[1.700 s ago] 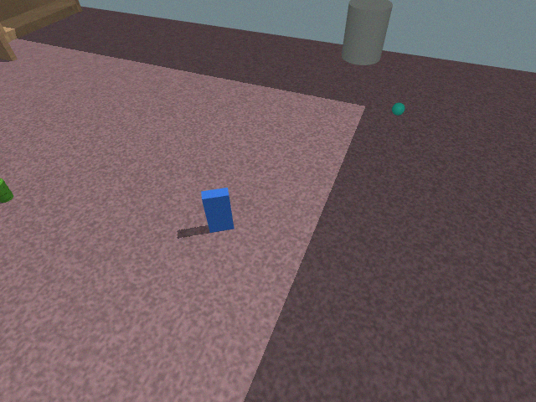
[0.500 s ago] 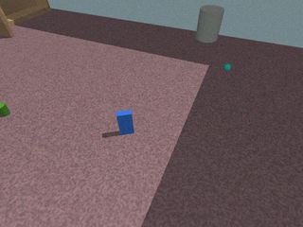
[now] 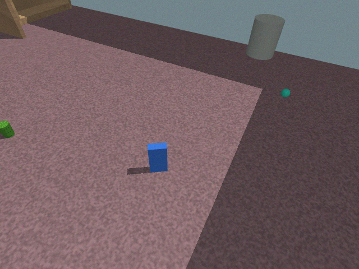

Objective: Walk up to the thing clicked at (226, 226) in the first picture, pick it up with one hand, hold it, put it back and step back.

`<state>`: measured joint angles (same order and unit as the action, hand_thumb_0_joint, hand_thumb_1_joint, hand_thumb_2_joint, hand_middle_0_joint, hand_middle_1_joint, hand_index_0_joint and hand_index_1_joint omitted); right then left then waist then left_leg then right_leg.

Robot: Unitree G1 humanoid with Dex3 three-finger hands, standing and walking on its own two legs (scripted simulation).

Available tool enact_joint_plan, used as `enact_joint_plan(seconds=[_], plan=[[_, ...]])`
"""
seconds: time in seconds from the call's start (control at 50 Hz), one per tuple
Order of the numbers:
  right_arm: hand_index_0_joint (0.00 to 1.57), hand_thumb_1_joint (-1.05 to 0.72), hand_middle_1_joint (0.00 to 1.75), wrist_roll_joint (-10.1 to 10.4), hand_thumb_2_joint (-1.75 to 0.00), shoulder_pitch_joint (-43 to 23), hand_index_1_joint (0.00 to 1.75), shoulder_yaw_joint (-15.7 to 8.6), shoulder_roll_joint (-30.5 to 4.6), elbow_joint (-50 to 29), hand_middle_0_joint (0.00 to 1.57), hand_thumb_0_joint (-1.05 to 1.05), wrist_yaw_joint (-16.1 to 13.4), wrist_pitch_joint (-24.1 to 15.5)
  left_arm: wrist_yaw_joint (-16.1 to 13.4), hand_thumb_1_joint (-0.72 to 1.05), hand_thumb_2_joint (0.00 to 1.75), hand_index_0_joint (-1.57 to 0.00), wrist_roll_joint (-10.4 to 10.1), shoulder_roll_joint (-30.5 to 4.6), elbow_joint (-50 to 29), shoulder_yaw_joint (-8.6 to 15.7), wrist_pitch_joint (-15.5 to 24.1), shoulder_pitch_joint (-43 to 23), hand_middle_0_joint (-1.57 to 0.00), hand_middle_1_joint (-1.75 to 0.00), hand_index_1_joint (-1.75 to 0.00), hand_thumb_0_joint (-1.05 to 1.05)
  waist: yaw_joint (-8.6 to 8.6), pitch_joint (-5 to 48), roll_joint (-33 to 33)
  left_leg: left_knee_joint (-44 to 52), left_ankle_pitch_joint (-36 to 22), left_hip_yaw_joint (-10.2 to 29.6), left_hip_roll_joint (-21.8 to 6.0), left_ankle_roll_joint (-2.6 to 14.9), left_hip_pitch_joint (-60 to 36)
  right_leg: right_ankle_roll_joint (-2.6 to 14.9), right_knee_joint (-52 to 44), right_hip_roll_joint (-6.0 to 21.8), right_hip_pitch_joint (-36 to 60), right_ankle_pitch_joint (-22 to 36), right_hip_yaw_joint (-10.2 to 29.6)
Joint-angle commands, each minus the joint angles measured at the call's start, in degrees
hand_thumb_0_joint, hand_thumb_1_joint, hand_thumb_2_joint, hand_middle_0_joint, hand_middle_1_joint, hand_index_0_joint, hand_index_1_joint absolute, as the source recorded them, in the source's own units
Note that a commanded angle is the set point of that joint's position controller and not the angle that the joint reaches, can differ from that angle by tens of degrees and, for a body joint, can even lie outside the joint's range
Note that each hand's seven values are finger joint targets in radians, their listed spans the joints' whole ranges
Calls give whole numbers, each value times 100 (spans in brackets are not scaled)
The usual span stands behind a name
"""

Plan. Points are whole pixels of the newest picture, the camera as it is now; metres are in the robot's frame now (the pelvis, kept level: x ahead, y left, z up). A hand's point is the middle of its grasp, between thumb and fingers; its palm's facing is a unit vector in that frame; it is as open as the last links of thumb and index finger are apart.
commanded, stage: walk up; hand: left
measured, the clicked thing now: (158, 158) +0.94 +0.15 -0.66
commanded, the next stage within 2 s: none
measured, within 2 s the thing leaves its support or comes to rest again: neither
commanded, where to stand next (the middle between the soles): +0.60 -0.05 m, yaw +1 degrees
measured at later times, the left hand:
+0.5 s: hand (99, 247) +0.23 +0.22 -0.13, palm faces +0.00 -0.93 -0.38, open 7.4 cm
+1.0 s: hand (115, 177) +0.45 +0.23 -0.14, palm faces -0.08 -0.92 -0.39, open 7.4 cm
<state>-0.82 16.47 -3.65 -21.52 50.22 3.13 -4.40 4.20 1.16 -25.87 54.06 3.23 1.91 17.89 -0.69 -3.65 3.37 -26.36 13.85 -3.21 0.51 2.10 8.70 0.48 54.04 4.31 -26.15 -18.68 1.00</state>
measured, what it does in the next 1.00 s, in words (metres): walks ahead: right foot, then left foot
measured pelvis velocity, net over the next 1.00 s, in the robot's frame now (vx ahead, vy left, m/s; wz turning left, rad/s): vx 0.38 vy -0.05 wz -0.01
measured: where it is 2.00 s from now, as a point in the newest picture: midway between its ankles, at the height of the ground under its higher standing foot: (189, 223)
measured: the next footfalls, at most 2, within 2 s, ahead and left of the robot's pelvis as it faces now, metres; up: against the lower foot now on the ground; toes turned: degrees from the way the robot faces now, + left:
right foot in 0.20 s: +0.23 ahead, -0.17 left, +0.00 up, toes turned -4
left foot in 0.62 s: +0.39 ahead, +0.10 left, +0.00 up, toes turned +6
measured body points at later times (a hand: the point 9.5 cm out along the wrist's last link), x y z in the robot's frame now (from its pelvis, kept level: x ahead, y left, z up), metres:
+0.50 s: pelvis +0.20 -0.05 +0.00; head +0.22 -0.06 +0.45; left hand +0.23 +0.27 -0.10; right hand +0.28 -0.36 -0.12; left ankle +0.28 +0.10 -0.70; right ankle +0.19 -0.16 -0.74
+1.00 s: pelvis +0.38 -0.05 -0.01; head +0.39 -0.06 +0.44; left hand +0.45 +0.28 -0.11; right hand +0.41 -0.38 -0.12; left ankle +0.35 +0.09 -0.74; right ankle +0.49 -0.19 -0.73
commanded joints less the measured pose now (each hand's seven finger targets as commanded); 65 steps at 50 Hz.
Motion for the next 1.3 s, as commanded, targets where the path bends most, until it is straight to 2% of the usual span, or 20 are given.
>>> enact_joint_plan(seconds=[0.0,0.12,0.18,0.22,0.26,0.34,0.48,0.56,0.58,0.62,0.64,0.74,0.9,0.98,1.0,1.02,1.04,1.14,1.22,1.28], plan=[[20,-90,30,34,-90,-28,30,-476,-1782,-526,20,0,-75,-177,65,90,90,-20,10,-971,-620,322,142,-276,-20,-30,-30,0,150,-509,-1275,1745,1353,1337,-1512,1064,542,-19,-1099,365,-213,526,61],[20,-90,30,36,-90,-137,30,-450,-1779,-659,20,0,-62,-116,79,90,90,-20,0,-887,-683,391,210,-393,-20,-30,-30,0,43,-279,-1018,1128,993,1004,-1352,869,744,66,-1926,4,830,856,-438],[20,-90,30,10,-90,103,30,-278,-1395,-708,20,0,-87,-59,-66,90,90,-20,33,-1104,-462,542,354,555,-20,-30,-30,0,-489,391,21,-1377,-698,399,-815,550,1040,247,-2705,-263,2614,177,-375],[20,-90,30,100,-90,175,30,-186,-1259,-862,20,0,-142,-59,-175,90,90,-20,-9,-1897,-479,686,427,1088,-20,-30,-30,0,-622,573,1301,-4007,1593,114,221,89,3114,1359,-4105,1999,3460,-704,3541],[20,-90,30,148,-90,211,30,-264,-1503,-591,20,0,-191,-12,-216,90,90,-20,-151,-1595,-658,586,394,578,-20,-30,-30,0,-367,214,196,-4388,1153,1011,-225,43,2790,1458,-3877,1798,2547,149,2636],[20,-90,30,82,-90,547,30,-273,-1347,-331,20,0,-35,85,-238,90,90,-20,-96,-1200,-918,420,413,22,-20,-30,-30,0,-17,-76,675,-3321,422,598,-405,-105,2132,1146,-4049,947,1440,334,809],[20,-90,30,-34,-90,-281,30,-290,-1131,-667,20,0,71,3,-199,90,90,-20,-43,-1318,-1133,433,416,257,-20,-30,-30,0,-229,26,401,-1183,-171,131,-490,-180,1596,1224,-3674,1087,1490,933,406],[20,-90,30,-33,-90,342,30,-401,-1257,-441,20,0,36,-78,-197,90,90,-20,-46,-1245,-1242,335,351,-11,-20,-30,-30,0,266,268,-84,-599,-488,-149,-196,-26,-152,925,-2665,863,625,674,102],[20,-90,30,-70,-90,927,30,-489,-1494,-289,20,0,-21,-116,-207,90,90,-20,-46,-1013,-1253,257,334,106,-20,-30,-30,0,564,627,-698,-344,-8,58,-181,149,-1007,765,-1410,536,366,1223,-183],[20,-90,30,-51,-90,1258,30,-666,-2287,-504,20,0,-127,-172,-254,90,90,-20,-138,-757,-1207,189,258,508,-20,-30,-30,0,609,657,-1880,1326,1889,4217,-2456,969,-1361,283,1114,-672,-1290,-1162,-119],[20,-90,30,112,-90,959,30,-679,-2254,-553,20,0,-121,-144,-323,90,90,-20,-84,-1232,-1086,259,220,342,-20,-30,-30,0,494,338,-1114,1272,1956,4142,-2624,1372,-769,328,1547,-260,-1279,-1146,374],[20,-90,30,75,-90,220,30,-376,-1666,-704,20,0,-161,-189,-172,90,90,-20,-113,-1051,-685,269,174,728,-20,-30,-30,0,66,-24,-1336,1170,98,1382,-1593,933,395,118,466,140,-409,-55,168],[20,-90,30,52,-90,243,30,-401,-1794,-831,20,0,-113,-146,-16,90,90,-20,-48,-838,-875,302,227,-109,-20,-30,-30,0,196,-120,-1228,1003,450,845,-1463,1020,533,54,-1600,73,135,582,-323],[20,-90,30,64,-90,136,30,-267,-1468,-930,20,0,-99,-24,-124,90,90,-20,-19,-962,-547,421,361,663,-20,-30,-30,0,-283,388,-450,-766,-39,330,-1063,622,1212,139,-2473,-374,2172,759,-597],[20,-90,30,80,-90,431,30,-134,-1102,-951,20,0,-106,-24,-197,90,90,-20,13,-1294,-479,556,414,1060,-20,-30,-30,0,-474,615,717,-2185,389,-30,-618,385,1877,329,-3060,213,2902,-153,418],[20,-90,30,89,-90,506,30,-30,-864,-1056,20,0,-94,7,-263,90,90,-20,-6,-1849,-645,649,476,1199,-20,-30,-30,0,-472,598,1547,-3538,1610,-130,71,38,3065,925,-4055,1830,3153,-1313,3263],[20,-90,30,15,-90,309,30,-220,-1482,-880,20,0,-179,100,-249,90,90,-20,-83,-1910,-710,604,444,917,-20,-30,-30,0,-418,279,765,-3973,1798,496,-222,25,3052,1428,-4063,2179,2499,-1589,3744],[20,-90,30,56,-90,686,30,-251,-1409,-377,20,0,-72,166,-303,90,90,-20,-116,-1368,-888,427,445,263,-20,-30,-30,0,-8,-70,666,-3329,519,644,-558,-56,2379,1089,-4016,1114,1424,-166,1299],[20,-90,30,-43,-90,420,30,-248,-1243,-407,20,0,-5,235,-335,90,90,-20,-64,-1318,-1002,413,440,251,-20,-30,-30,0,-80,-153,537,-2295,384,351,-559,-224,2083,1212,-3911,1083,1129,259,765],[20,-90,30,-37,-90,153,30,-192,-1045,-429,20,0,-69,233,-381,90,90,-20,-32,-1233,-1044,288,385,101,-20,-30,-30,0,-64,57,523,-1589,19,198,-473,-214,1345,1138,-3353,1065,843,1782,374]])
